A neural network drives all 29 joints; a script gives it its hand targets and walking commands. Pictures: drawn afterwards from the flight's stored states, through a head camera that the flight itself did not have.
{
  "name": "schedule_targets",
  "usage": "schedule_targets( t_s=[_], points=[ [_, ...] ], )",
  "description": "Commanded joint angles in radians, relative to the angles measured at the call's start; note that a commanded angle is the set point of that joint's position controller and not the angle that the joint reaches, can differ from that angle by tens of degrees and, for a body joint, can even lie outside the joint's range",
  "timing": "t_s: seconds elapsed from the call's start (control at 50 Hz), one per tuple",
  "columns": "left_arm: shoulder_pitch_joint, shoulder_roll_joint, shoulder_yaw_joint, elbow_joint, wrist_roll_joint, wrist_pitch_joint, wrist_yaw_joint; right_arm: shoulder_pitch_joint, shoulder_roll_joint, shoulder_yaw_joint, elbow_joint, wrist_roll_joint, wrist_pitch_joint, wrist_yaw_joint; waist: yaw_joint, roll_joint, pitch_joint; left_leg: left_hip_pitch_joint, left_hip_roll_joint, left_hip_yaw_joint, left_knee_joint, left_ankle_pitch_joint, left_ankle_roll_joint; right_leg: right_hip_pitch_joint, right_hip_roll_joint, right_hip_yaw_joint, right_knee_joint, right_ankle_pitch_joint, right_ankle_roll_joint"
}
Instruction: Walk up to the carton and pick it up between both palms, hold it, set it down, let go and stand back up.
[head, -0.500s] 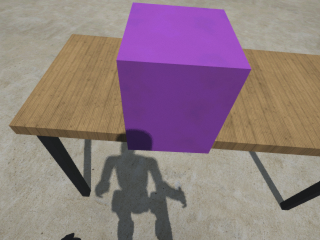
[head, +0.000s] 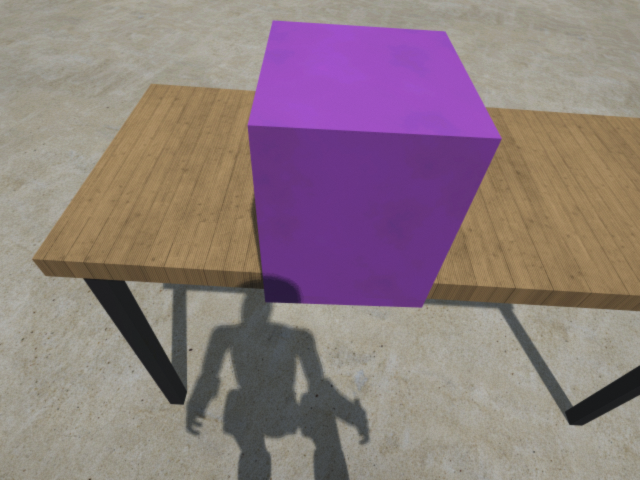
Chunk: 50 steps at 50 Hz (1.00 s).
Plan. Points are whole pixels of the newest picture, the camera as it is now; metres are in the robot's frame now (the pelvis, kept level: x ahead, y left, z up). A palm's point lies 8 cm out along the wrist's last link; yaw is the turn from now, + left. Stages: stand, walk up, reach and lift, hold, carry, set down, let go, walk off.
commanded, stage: stand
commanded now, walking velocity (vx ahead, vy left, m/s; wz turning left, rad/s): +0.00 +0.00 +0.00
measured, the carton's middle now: (351, 172) +0.49 -0.02 +0.13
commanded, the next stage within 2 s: none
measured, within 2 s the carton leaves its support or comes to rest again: neither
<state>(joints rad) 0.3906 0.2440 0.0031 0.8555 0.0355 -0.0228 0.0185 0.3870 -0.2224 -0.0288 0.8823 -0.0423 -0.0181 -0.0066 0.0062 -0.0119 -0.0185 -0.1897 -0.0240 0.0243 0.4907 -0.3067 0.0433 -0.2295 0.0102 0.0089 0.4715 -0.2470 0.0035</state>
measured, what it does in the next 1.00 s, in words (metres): stands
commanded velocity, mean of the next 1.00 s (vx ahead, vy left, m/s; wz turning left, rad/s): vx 0.00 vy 0.00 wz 0.00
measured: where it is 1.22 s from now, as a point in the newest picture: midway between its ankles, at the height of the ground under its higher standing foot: outside the picture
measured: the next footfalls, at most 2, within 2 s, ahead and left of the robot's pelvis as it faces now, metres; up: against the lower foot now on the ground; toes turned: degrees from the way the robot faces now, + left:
none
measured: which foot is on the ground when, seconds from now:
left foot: down 0.00-1.00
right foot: down 0.00-1.00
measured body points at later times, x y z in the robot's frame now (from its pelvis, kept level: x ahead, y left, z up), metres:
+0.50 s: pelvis -0.03 +0.00 +0.00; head -0.03 +0.01 +0.45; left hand -0.05 +0.24 -0.15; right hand -0.05 -0.23 -0.15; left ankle -0.03 +0.09 -0.74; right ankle +0.00 -0.12 -0.74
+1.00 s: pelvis -0.03 +0.00 +0.00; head -0.03 +0.00 +0.45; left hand -0.07 +0.22 -0.16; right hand -0.07 -0.22 -0.15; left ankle -0.03 +0.09 -0.74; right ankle +0.00 -0.12 -0.74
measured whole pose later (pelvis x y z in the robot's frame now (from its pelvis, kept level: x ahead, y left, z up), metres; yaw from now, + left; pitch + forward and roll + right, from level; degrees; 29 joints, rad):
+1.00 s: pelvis -0.03 +0.00 +0.00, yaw +0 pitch -1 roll +0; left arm 0.36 0.15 -0.03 1.13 0.02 -0.01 0.03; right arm 0.40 -0.15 0.00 1.07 -0.02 -0.01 -0.03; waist 0.00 0.00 0.00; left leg -0.20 -0.03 0.04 0.45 -0.24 0.05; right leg -0.24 0.00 0.02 0.44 -0.18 0.01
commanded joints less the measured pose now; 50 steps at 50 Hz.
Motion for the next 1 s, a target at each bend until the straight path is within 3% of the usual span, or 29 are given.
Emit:
schedule_targets(
  t_s=[0.0,0.36,0.98],
  points=[
    [0.062,0.092,0.020,0.001,-0.002,-0.004,0.005,0.072,-0.105,-0.023,-0.011,0.004,-0.006,-0.009,0.000,0.027,0.065,-0.035,0.127,-0.140,-0.108,0.198,0.030,-0.007,-0.085,0.108,-0.064,0.147,-0.030],
    [0.069,0.038,-0.007,0.161,-0.008,0.006,0.007,0.093,-0.067,-0.002,0.086,0.014,0.001,-0.016,-0.002,0.021,0.111,-0.080,0.119,-0.149,-0.172,0.012,0.036,-0.010,-0.079,0.105,-0.090,0.090,-0.024],
    [0.055,-0.022,-0.017,0.273,-0.016,0.010,0.014,0.105,-0.002,0.020,0.190,0.021,0.002,-0.026,-0.006,0.012,0.113,-0.073,0.107,-0.122,-0.160,0.019,0.028,-0.036,-0.079,0.108,-0.108,0.066,-0.032]
  ],
)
